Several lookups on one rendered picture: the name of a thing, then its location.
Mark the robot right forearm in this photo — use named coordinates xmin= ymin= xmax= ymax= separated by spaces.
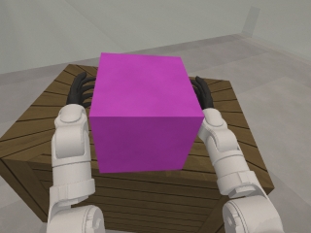
xmin=197 ymin=108 xmax=284 ymax=230

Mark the carton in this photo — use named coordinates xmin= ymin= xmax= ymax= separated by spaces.
xmin=88 ymin=52 xmax=205 ymax=174

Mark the robot left forearm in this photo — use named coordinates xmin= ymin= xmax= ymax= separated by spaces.
xmin=46 ymin=104 xmax=95 ymax=233

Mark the right robot upper arm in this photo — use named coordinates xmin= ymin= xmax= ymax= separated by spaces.
xmin=223 ymin=195 xmax=296 ymax=233

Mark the left robot hand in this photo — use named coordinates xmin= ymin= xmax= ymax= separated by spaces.
xmin=66 ymin=72 xmax=96 ymax=108

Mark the pedestal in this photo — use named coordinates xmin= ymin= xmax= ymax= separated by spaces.
xmin=0 ymin=64 xmax=275 ymax=233

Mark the right robot hand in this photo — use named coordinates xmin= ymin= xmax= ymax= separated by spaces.
xmin=190 ymin=76 xmax=215 ymax=110

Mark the left robot upper arm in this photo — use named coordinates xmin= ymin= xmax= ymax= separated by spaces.
xmin=47 ymin=205 xmax=106 ymax=233

